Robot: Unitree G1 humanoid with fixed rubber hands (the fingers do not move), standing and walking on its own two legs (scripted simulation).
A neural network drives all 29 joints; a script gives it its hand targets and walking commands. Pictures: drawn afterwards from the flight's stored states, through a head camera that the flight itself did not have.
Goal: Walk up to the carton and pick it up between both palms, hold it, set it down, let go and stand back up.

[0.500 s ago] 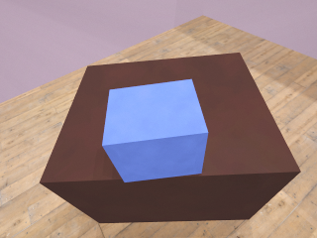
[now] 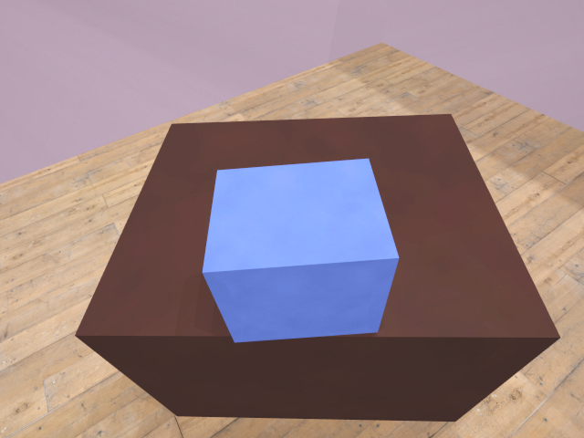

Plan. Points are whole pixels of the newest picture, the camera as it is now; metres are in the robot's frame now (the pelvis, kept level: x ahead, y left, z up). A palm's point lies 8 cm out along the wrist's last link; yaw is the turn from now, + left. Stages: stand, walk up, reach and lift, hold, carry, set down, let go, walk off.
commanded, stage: walk up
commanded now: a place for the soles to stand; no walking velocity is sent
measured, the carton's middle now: (299, 253) +0.42 +0.01 -0.03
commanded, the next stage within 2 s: reach and lift in 0.52 s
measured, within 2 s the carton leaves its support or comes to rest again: neither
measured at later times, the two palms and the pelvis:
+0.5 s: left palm out of the picture +0.01 +0.25 -0.14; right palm out of the picture +0.02 -0.24 -0.14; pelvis +0.00 +0.00 +0.00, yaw +1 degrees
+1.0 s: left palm out of the picture +0.13 +0.24 -0.11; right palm out of the picture +0.14 -0.27 -0.10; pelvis -0.01 +0.01 -0.01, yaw +1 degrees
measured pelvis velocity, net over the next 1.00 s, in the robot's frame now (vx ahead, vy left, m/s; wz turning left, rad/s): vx -0.01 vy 0.01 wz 0.01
